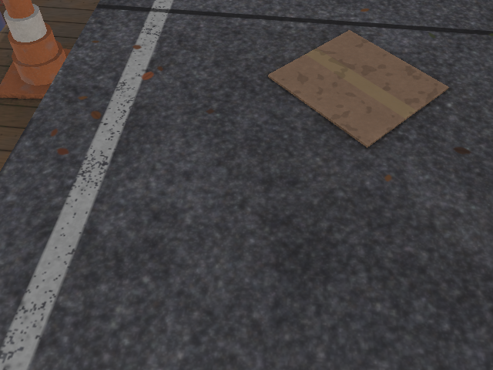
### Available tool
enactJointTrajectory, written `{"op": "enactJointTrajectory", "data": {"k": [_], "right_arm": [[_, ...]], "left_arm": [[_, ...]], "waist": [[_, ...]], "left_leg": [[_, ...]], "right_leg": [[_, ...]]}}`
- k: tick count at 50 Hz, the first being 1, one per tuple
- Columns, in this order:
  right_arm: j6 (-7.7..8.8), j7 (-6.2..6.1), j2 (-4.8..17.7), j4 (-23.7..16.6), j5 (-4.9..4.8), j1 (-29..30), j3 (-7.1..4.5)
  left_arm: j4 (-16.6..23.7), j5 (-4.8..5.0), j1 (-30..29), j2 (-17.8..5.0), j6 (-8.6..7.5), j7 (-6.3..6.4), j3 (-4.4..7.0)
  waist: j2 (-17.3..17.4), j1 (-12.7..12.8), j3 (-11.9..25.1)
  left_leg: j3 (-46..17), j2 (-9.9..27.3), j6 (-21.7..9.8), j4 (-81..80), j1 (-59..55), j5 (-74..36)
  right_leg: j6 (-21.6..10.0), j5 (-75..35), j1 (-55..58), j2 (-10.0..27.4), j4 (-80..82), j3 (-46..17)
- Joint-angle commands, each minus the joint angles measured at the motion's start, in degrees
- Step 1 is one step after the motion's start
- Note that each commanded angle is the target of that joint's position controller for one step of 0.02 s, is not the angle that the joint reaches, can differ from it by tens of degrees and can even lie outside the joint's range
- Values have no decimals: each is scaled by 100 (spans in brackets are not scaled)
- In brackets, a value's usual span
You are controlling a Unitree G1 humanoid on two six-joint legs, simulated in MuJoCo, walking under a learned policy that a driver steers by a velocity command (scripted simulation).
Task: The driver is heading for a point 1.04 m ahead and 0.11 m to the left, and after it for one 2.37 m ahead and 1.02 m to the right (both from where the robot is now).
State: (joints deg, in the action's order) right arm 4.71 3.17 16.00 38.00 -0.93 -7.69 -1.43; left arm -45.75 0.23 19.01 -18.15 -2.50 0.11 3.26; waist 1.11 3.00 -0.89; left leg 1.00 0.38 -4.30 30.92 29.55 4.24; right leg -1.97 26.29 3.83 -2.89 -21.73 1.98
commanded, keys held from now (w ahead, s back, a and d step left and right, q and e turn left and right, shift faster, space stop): w+q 0.40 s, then w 0.20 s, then no key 0.14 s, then e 0.26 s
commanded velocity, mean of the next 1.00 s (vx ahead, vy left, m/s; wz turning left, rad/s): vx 0.40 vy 0.00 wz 0.25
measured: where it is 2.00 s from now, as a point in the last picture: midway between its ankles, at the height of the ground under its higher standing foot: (243, 329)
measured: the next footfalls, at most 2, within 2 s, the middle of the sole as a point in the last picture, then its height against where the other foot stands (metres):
right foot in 0.48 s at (289, 368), level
left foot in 0.90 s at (186, 324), level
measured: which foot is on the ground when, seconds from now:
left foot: down 0.00-0.50, up 0.52-0.88, down 0.90-1.00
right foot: down 0.00-0.02, up 0.04-0.46, down 0.48-0.92, up 0.94-1.00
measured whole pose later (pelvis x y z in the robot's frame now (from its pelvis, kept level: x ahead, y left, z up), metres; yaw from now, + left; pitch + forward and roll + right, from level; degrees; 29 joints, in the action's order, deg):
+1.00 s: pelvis +0.48 +0.08 +0.01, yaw +14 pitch +2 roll -1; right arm 1.6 -0.9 14.4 36.7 1.2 -3.6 -1.6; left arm -47.4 1.3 17.2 -17.2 -1.3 0.8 2.7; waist -0.7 3.6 -2.3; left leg -0.1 0.3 -1.3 28.9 23.7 7.1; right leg 2.1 32.8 -18.7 -2.5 -52.4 -3.9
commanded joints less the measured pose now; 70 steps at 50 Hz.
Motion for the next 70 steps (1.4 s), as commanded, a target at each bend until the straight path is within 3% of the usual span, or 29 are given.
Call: {"op": "enactJointTrajectory", "data": {"k": [1, 2, 3, 4, 6, 10, 15, 19, 23, 24, 25, 26, 28, 30, 35, 41, 44, 45, 46, 47, 49, 53, 58, 64, 65, 66, 67, 68, 70], "right_arm": [[8, -114, 1804, -144, 39, -1801, -627], [5, -107, 1472, -113, -49, -1959, -542], [-15, -126, 1118, -139, -28, -1830, -429], [-36, -151, 1023, -221, 7, -1487, -405], [-46, -173, 849, -344, 74, -945, -333], [-46, -267, 926, -353, 57, -773, -349], [-136, -401, 1085, -119, -28, -1122, -413], [-225, -434, 1059, 53, -83, -1422, -427], [-288, -445, 902, 106, -17, -1304, -400], [-274, -414, 677, 77, 21, -1305, -313], [-242, -402, 396, 7, 118, -1586, -202], [-189, -396, 208, 0, -65, -2300, -125], [-168, -403, 973, -14, -98, -1307, -283], [-121, -380, 821, -189, 42, -705, -272], [-144, -350, 284, -182, 130, -731, -130], [-139, -301, 349, -283, 135, 16, -125], [-91, -323, 569, -242, 176, -142, -245], [-74, -366, 742, -206, 217, -282, -310], [-87, -451, 1113, -253, 308, -595, -392], [-219, -494, 1285, -294, 348, -737, -440], [-370, -445, 768, -267, 179, -697, -327], [-387, -441, 627, -252, 242, 335, -288], [-392, -532, 733, -70, 213, 458, -365], [-504, -510, 1010, 153, 4, 497, -469], [-525, -508, 885, 254, -28, 327, -453], [-551, -479, 635, 363, 27, 40, -409], [-552, -471, 433, 65, 239, 171, -339], [-532, -524, 675, -49, 228, 827, -425], [-570, -573, 730, 137, 99, 485, -501]], "left_arm": [[632, -138, 347, -426, -121, 89, 30], [613, -153, 310, -253, -279, 2, -72], [723, 65, -124, -713, -420, -103, 30], [884, 166, -594, -718, -494, -137, 10], [956, -58, -808, -689, -499, -85, 44], [909, -152, -574, -477, -326, -19, 11], [1131, -109, -1651, -204, -351, -31, -96], [1252, -12, -2091, -367, -437, -111, -28], [1052, -18, -1400, -602, -537, -130, 126], [959, -92, -829, -762, -569, -98, 205], [902, -160, -37, -1106, -562, -74, 295], [572, -88, 461, -1343, -461, -129, 400], [666, 59, 73, -576, -418, -137, 206], [667, -49, -326, -430, -378, -128, 128], [441, -49, -547, -482, -391, -97, 92], [80, 91, -198, -727, -140, -12, 133], [92, 160, -387, -787, -52, 35, 152], [97, 137, -312, -653, -54, 40, 117], [237, 7, -286, -383, -94, 37, 31], [167, 5, 513, 8, -95, 45, -93], [139, 143, 304, -695, 117, 104, 126], [232, 81, 120, -480, 566, 282, 197], [572, 32, -294, -238, 580, 169, 133], [692, 28, -174, -432, 603, -42, 223], [637, -1, -29, -530, 603, -35, 278], [665, -18, 69, -874, 599, 22, 382], [906, -34, -137, -1583, 594, 118, 510], [974, -250, -64, -1410, 452, 78, 451], [1023, -134, -686, -1124, 263, 86, 385]], "waist": [[815, -765, 1809], [1393, -777, 2381], [845, -945, 1847], [359, -889, 1149], [-130, -497, 378], [195, -224, 200], [319, -609, 75], [401, -731, 84], [624, -322, 271], [500, -49, 778], [-276, 120, 1604], [-2081, -86, 2014], [-747, 184, 679], [-347, 5, 43], [-641, -336, 198], [-684, -102, 444], [-647, -384, 419], [-509, -435, 492], [46, -499, 986], [1285, -343, 1674], [817, -507, 1425], [802, -122, 483], [731, -221, 601], [607, -40, 632], [413, -18, 583], [-550, -94, 369], [-2186, -251, 76], [-1517, 186, 252], [-903, -238, 219]], "left_leg": [[-2380, 1245, -1313, 21, -4268, -39], [-4741, 1883, -1884, -1054, -5257, 858], [-4316, 1772, -1560, -1281, -4997, 1584], [-3590, 1572, -1359, -1350, -4216, 1479], [-2709, 1176, -1203, -1589, -2775, 309], [-2010, 810, -1275, -1832, -1821, -949], [-1559, 350, -841, -1687, -1398, -596], [-2162, 549, -714, -1306, -1905, -114], [-2434, 668, -512, -511, -2384, -750], [-2174, 390, -353, 337, -2193, -986], [-1710, -97, -108, 1913, -1208, 178], [-1118, -725, 250, 3544, 640, 2859], [-1198, -160, 288, 4212, 1438, 2245], [-936, 178, 311, 3763, 1266, 1631], [-418, 279, 639, 2245, 350, 1428], [-319, -54, 618, 407, -714, -230], [-365, -130, 389, -522, -1378, -675], [-448, 75, 237, -831, -1908, -1347], [-1111, 967, -88, -514, -2928, -3327], [-2215, 2319, -1056, -281, -4112, -4679], [-2300, 2188, -1181, -763, -3444, -2622], [-1081, 1510, -863, -1527, -1567, -479], [-459, 1603, -967, -1577, -1528, -534], [-158, 1746, -604, -1053, -1613, -118], [63, 1554, -296, -660, -1375, 349], [602, 1073, 252, 431, -723, 1208], [889, 49, 865, 1891, 824, 3130], [-136, -69, 794, 3017, 886, 3372], [-457, 95, 648, 3332, 914, 2355]], "right_leg": [[54, -3658, -2726, 512, -4293, 218], [244, 438, -4158, -313, -5471, -532], [132, 237, -4780, 110, -5761, -1017], [63, -196, -4886, 370, -5503, -891], [112, -745, -4441, 738, -4485, -796], [509, -1153, -3969, 741, -3601, -587], [681, -2958, -3393, 375, -1492, -485], [555, -3035, -3167, 213, -732, -694], [120, -2508, -2292, 243, -280, -560], [-150, -2503, -1249, 554, -313, -743], [-657, -2428, 412, 1538, -568, -1917], [-1479, -958, 1696, 2489, 100, -4396], [-1121, 135, 642, 2222, 516, -3820], [-1058, -1184, -441, 1812, 743, -2808], [-1126, -5478, -1184, 1457, 719, -1273], [-845, -5084, -1256, 1218, 438, -964], [-581, -4136, -1295, 1153, -129, -1329], [-380, -3716, -1488, 911, -499, -1306], [-108, -2482, -2064, 531, -1388, -1113], [260, 723, -3197, -28, -2853, -648], [540, 1326, -3770, 196, -4388, -712], [791, 124, -3299, 491, -4408, -458], [650, -449, -2739, 667, -3108, -244], [151, -1131, -1778, 489, -1343, 167], [-30, -1404, -1416, 372, -886, 107], [-370, -2289, -1050, 890, -62, -855], [-1391, -3325, -877, 2345, 401, -3052], [-1812, -3063, -1312, 2438, 586, -3233], [-1213, -2495, -1367, 1832, 482, -2350]]}}
Keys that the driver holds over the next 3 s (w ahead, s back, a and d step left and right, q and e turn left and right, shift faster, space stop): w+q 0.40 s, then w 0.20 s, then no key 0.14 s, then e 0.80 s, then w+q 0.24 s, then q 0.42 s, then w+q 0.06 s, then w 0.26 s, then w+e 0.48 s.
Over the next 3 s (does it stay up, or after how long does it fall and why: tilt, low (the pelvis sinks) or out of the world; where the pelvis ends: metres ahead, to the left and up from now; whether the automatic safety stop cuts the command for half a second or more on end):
stays up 0.90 0.17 0.02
